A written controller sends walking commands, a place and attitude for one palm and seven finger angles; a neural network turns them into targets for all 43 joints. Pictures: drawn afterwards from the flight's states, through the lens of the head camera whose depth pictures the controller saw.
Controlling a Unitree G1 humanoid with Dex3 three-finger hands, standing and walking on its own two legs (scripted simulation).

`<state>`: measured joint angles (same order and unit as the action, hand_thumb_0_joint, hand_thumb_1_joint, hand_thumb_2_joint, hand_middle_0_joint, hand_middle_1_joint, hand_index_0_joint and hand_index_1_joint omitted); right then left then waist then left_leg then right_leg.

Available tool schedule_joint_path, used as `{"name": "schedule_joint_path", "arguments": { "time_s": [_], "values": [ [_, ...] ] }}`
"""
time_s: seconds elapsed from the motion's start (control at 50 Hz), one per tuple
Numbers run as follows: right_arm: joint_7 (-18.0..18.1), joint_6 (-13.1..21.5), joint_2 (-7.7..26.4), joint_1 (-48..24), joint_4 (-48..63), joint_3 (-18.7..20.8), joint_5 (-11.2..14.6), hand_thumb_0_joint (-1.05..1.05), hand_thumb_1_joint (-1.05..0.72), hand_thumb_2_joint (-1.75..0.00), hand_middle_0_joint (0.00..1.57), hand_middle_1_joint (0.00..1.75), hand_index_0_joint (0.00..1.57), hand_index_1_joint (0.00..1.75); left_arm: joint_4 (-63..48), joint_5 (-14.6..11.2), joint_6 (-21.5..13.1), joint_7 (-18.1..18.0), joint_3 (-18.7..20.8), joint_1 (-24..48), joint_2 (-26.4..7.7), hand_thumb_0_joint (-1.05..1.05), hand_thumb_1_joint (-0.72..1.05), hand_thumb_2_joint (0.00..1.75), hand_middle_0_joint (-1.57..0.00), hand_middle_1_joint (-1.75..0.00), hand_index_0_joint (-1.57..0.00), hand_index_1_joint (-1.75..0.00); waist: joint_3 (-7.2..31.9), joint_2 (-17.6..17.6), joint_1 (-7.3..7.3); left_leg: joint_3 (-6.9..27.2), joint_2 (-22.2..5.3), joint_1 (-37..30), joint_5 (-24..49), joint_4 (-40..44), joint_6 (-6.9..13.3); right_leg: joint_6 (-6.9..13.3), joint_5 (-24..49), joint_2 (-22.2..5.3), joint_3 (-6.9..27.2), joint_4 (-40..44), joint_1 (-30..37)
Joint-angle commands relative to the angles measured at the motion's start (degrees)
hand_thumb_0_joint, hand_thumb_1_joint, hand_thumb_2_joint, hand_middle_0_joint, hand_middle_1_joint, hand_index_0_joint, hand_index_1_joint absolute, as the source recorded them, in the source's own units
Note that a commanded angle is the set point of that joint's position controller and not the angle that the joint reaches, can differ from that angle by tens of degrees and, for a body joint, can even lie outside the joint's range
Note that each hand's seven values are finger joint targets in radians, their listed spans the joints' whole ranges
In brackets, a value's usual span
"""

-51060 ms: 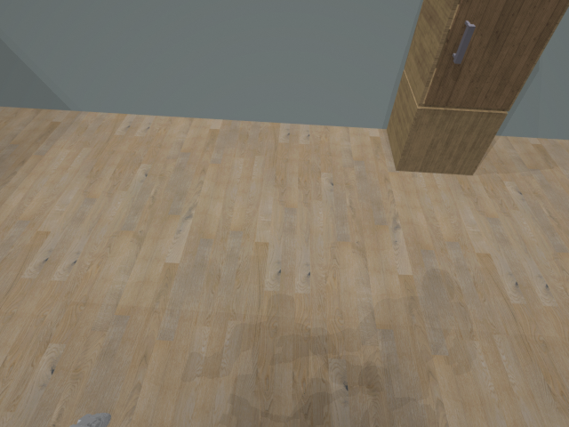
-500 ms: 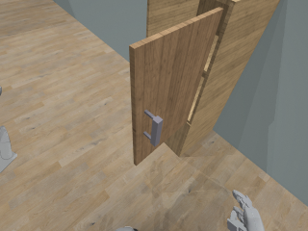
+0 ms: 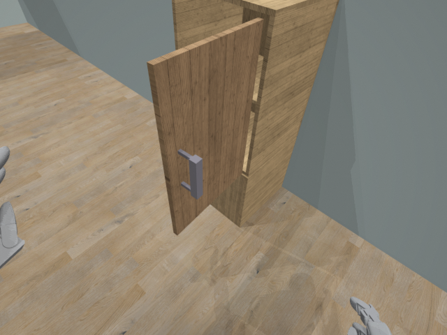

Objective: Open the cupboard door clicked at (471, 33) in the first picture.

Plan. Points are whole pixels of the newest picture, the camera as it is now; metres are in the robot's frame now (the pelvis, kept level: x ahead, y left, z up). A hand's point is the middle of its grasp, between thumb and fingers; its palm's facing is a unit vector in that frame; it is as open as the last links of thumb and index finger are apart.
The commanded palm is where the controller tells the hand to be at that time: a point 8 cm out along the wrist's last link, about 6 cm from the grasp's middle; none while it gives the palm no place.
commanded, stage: stop stepping back and stand still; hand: left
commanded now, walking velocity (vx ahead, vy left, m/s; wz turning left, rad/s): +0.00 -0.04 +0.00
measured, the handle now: (189, 174) +0.52 +0.10 -0.05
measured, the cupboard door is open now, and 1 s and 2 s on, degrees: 94 94 94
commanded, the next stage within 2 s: let the arm hang, fingers relaxed in 0.72 s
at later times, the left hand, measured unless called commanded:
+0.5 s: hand out of the picture +0.18 +0.29 +0.16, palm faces +0.47 -0.77 -0.43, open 7.5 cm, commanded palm +0.12 +0.31 +0.19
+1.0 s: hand out of the picture +0.13 +0.25 -0.08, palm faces +0.06 -0.91 -0.40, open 7.4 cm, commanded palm none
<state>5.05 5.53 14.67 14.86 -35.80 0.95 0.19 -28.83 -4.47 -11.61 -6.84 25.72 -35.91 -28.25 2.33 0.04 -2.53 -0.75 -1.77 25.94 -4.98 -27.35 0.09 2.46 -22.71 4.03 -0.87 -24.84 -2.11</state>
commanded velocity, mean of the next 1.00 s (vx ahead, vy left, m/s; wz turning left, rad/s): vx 0.00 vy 0.00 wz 0.00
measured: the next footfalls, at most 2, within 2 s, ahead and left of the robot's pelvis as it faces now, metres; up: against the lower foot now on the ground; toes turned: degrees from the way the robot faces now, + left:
left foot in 0.40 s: +0.09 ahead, +0.11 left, +0.00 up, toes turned -1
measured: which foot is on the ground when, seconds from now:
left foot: down 0.00-0.28, up 0.30-0.38, down 0.40-1.00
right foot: down 0.00-1.00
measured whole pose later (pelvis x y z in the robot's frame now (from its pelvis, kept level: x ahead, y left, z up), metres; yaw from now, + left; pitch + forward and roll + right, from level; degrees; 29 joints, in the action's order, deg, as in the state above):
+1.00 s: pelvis -0.04 +0.01 +0.00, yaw +1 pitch -1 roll -1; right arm 0.0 1.6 18.2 8.9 -51.0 0.8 -0.9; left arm 31.2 1.4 1.2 -0.3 4.7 -13.4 -18.6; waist 1.1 3.6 -1.5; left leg 1.5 1.2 23.0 -8.5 -32.5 1.0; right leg 2.6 -23.1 2.9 -1.1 -32.8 -8.9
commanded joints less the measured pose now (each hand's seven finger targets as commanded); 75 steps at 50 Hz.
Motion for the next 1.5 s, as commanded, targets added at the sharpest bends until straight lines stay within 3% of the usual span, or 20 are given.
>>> {"name": "schedule_joint_path", "arguments": {
  "time_s": [0.0, 0.06, 0.12, 0.16, 0.2, 0.24, 0.28, 0.34, 0.42, 0.48, 0.54, 0.62, 0.7, 0.78, 0.8, 0.84, 0.92, 0.96, 1.08, 1.48],
  "values": [
    [1.2, 4.1, 5.1, -6.9, 7.2, 1.4, -0.5, 0.0, -0.9, -0.9, 0.2, 0.3, 0.2, 0.3, -9.0, 1.2, -3.0, -2.1, 4.1, 7.7, -7.6, 0.0, 0.9, 0.9, -0.2, -0.3, -0.2, -0.3, -4.4, -1.9, 0.85, 1.4, 0.2, -23.7, -5.0, -9.2, -0.6, 2.6, -1.3, -10.2, 4.9, 14.3, -31.0],
    [2.0, 5.8, 5.7, -6.7, 6.7, 1.4, -0.4, 0.0, -0.9, -0.9, 0.2, 0.3, 0.2, 0.3, -9.3, 1.8, -3.8, -2.1, 3.2, 13.2, -7.8, 0.0, 0.9, 0.9, -0.2, -0.3, -0.2, -0.3, -5.4, 6.9, 0.89, 5.4, -2.5, -24.4, -6.7, 1.4, 0.2, -1.1, -1.4, -4.4, 1.2, 7.6, -26.5],
    [2.4, 7.1, 5.9, -8.1, 7.6, 1.2, -1.2, 0.0, -0.9, -0.9, 0.2, 0.3, 0.2, 0.3, -10.2, 2.2, -4.6, -2.1, 5.0, 13.2, -8.1, 0.0, 0.9, 0.9, -0.2, -0.3, -0.2, -0.3, -6.4, 15.0, 2.28, 14.4, -5.5, -12.4, -29.3, 18.2, 1.2, -1.2, -7.9, 1.0, -0.5, 0.5, -16.3],
    [1.9, 7.2, 5.0, -8.0, 8.1, 0.9, -1.7, 0.0, -0.9, -0.9, 0.2, 0.3, 0.2, 0.3, -11.7, 2.4, -4.7, -2.4, 6.3, 11.1, -7.7, 0.0, 0.9, 0.9, -0.2, -0.3, -0.2, -0.3, -2.1, 16.4, 3.35, 15.1, -6.4, -5.2, -35.7, 24.8, -0.1, -0.3, -8.2, 2.8, -2.3, -4.4, -5.9],
    [1.0, 6.9, 3.8, -7.6, 8.7, 1.1, -1.6, 0.0, -0.9, -0.9, 0.2, 0.3, 0.2, 0.3, -12.3, 1.9, -4.4, -1.9, 7.2, 5.8, -8.0, 0.0, 0.9, 0.9, -0.2, -0.3, -0.2, -0.3, 2.5, 11.8, 3.68, 7.7, -2.9, -7.8, -27.3, 18.6, -2.0, 0.7, -7.6, 1.8, -1.9, 2.5, -3.8],
    [0.3, 6.2, 2.8, -6.7, 8.1, 1.3, -1.0, 0.0, -0.9, -0.9, 0.2, 0.3, 0.2, 0.3, -12.1, 0.9, -3.8, -1.6, 7.9, 0.6, -8.6, 0.0, 0.9, 0.9, -0.2, -0.3, -0.2, -0.3, 4.0, -4.8, 2.89, 0.1, 3.0, -20.3, -10.0, -6.1, -1.9, 4.1, -10.7, -9.1, 10.0, 15.3, -20.5],
    [0.0, 4.9, 2.9, -6.3, 5.9, 1.3, -1.4, 0.0, -0.9, -0.9, 0.2, 0.3, 0.2, 0.3, -10.6, 0.5, -1.9, -1.8, 6.7, 2.5, -6.6, 0.0, 0.9, 0.9, -0.2, -0.3, -0.2, -0.3, 0.0, -9.2, 2.53, 1.4, 2.4, -15.6, -7.4, -20.3, -1.9, 8.6, -9.4, -16.7, 15.5, 16.6, -28.4],
    [0.9, 6.2, 3.5, -6.3, 5.0, 0.2, -1.0, 0.0, -0.9, -0.9, 0.2, 0.3, 0.2, 0.3, -6.3, 1.6, -1.6, -2.2, 3.5, 10.9, -5.1, 0.0, 0.9, 0.9, -0.2, -0.3, -0.2, -0.3, -4.1, 1.4, 0.89, 2.4, -0.4, -16.0, -1.1, -0.8, -0.3, 1.2, 14.6, -9.0, 6.5, 5.4, -19.8],
    [1.6, 7.6, 4.1, -5.2, 5.2, 0.0, -0.3, 0.0, -0.9, -0.9, 0.2, 0.3, 0.2, 0.3, -3.2, 2.5, -1.9, -1.8, 3.1, 13.2, -6.3, 0.0, 0.9, 0.9, -0.2, -0.3, -0.2, -0.3, 4.3, 6.8, 2.43, 8.4, -5.7, -25.3, 18.8, 4.0, 3.3, -3.4, 17.8, -3.1, 2.2, -2.8, -15.8],
    [1.0, 7.9, 4.0, -6.7, 6.6, 0.1, -0.5, 0.0, -0.9, -0.9, 0.2, 0.3, 0.2, 0.3, -9.6, 2.5, -2.4, -1.8, 2.5, 13.2, -5.5, 0.0, 0.9, 0.9, -0.2, -0.3, -0.2, -0.3, 5.5, 6.9, 2.92, 12.6, -8.4, -20.8, 4.9, 9.9, 4.5, -3.1, 4.2, -2.5, 2.5, -2.7, -11.4],
    [0.5, 7.4, 3.5, -8.1, 8.3, 0.0, -0.5, 0.0, -0.9, -0.9, 0.2, 0.3, 0.2, 0.3, -11.7, 2.4, -2.1, -2.2, 4.2, 7.1, -5.7, 0.0, 0.9, 0.9, -0.2, -0.3, -0.2, -0.3, 2.9, 5.1, 2.99, 6.5, -3.4, -13.8, -9.9, 9.4, 1.8, -1.5, 6.3, -4.2, 3.8, 6.2, -7.9],
    [0.2, 5.5, 3.3, -7.8, 8.3, 0.8, -0.4, 0.0, -0.9, -0.9, 0.2, 0.3, 0.2, 0.3, -10.6, 1.2, -2.2, -2.6, 6.8, 2.8, -6.9, 0.0, 0.9, 0.9, -0.2, -0.3, -0.2, -0.3, 1.8, 1.1, 2.17, 2.5, -0.2, -17.1, -4.3, -1.1, 0.0, 1.2, 9.8, -9.1, 8.6, 11.0, -14.8],
    [1.1, 5.0, 3.8, -7.4, 7.9, 0.7, -0.3, 0.0, -0.9, -0.9, 0.2, 0.3, 0.2, 0.3, -6.9, 1.3, -2.6, -2.4, 5.2, 6.1, -5.9, 0.0, 0.9, 0.9, -0.2, -0.3, -0.2, -0.3, 0.6, 6.0, 1.82, 4.2, -2.3, -19.8, 2.0, 3.1, 0.7, -1.4, 12.2, -5.7, 4.9, 7.5, -15.6],
    [1.3, 5.8, 4.2, -7.2, 7.7, 0.8, -0.1, 0.0, -0.9, -0.9, 0.2, 0.3, 0.2, 0.3, -6.2, 1.7, -3.0, -2.1, 3.7, 7.8, -5.7, 0.0, 0.9, 0.9, -0.2, -0.3, -0.2, -0.3, 1.2, 4.3, 2.13, 5.3, -3.2, -20.7, 2.4, 5.2, 1.5, -2.2, 11.7, -4.6, 3.5, 7.3, -14.0],
    [-4.2, 6.0, 15.2, -9.7, -6.6, 3.3, 0.2, 0.0, -0.9, -0.9, 0.2, 0.3, 0.2, 0.3, 38.4, 6.5, 5.9, 6.0, -18.4, 10.9, 5.1, 0.0, 0.9, 0.9, -0.2, -0.3, -0.2, -0.3, -1.3, 6.1, 0.86, 10.0, -5.8, -11.0, 18.4, -3.0, 3.3, -0.8, 19.3, -7.9, 1.4, -3.9, -15.3],
    [-4.0, 0.9, 12.4, -5.1, -6.7, 3.4, -0.2, 0.0, -0.9, -0.9, 0.2, 0.3, 0.2, 0.3, 41.9, 6.0, 10.6, 7.0, -18.4, 11.5, 5.9, 0.0, 0.9, 0.9, -0.2, -0.3, -0.2, -0.3, 4.5, -2.3, 2.64, 10.3, -6.7, -12.3, 18.0, -3.5, 4.4, -0.3, 13.4, -7.3, 3.3, -3.4, -12.3],
    [-4.4, -2.3, 12.4, -7.2, -8.8, 2.4, -1.2, 0.0, -0.9, -0.9, 0.2, 0.3, 0.2, 0.3, 54.6, 6.4, 10.2, 6.7, -19.5, 20.5, 2.3, 0.0, 0.9, 0.9, -0.2, -0.3, -0.2, -0.3, 0.0, -12.7, 2.3, 9.0, -2.7, -9.7, 4.8, -5.3, 3.3, 3.0, 14.3, -10.5, 7.5, 1.2, -13.6],
    [-4.6, -3.8, 11.9, -7.8, -11.2, 2.1, -1.7, 0.0, -0.9, -0.9, 0.2, 0.3, 0.2, 0.3, 61.6, 6.0, 10.7, 6.2, -20.6, 24.3, 1.4, 0.0, 0.9, 0.9, -0.2, -0.3, -0.2, -0.3, -2.7, -6.8, 1.54, 7.4, -1.3, -11.3, 2.5, -5.5, 2.4, 4.4, 13.4, -11.9, 8.5, 2.5, -15.4],
    [-3.9, -5.5, 9.3, -7.6, -18.0, 0.4, -1.8, 0.0, -0.9, -0.9, 0.2, 0.3, 0.2, 0.3, 80.0, 5.1, 11.6, 5.8, -23.0, 20.9, 3.8, 0.0, 0.9, 0.9, -0.2, -0.3, -0.2, -0.3, -4.9, 9.3, 2.86, 11.9, -3.5, -11.4, -3.8, 6.0, 3.2, 2.0, 3.8, -7.6, 6.6, 4.0, -9.8],
    [-2.8, -6.2, 5.2, -2.2, -27.0, 1.1, -1.2, 0.0, -0.9, -0.9, 0.2, 0.3, 0.2, 0.3, 93.7, 4.9, 11.1, 4.8, -24.2, 14.5, 9.5, 0.0, 0.9, 0.9, -0.2, -0.3, -0.2, -0.3, -7.5, -1.4, 1.99, 9.1, -3.4, -16.8, -3.5, 6.3, 2.9, 1.8, 4.5, -8.5, 4.9, 9.0, -11.7]
  ]
}}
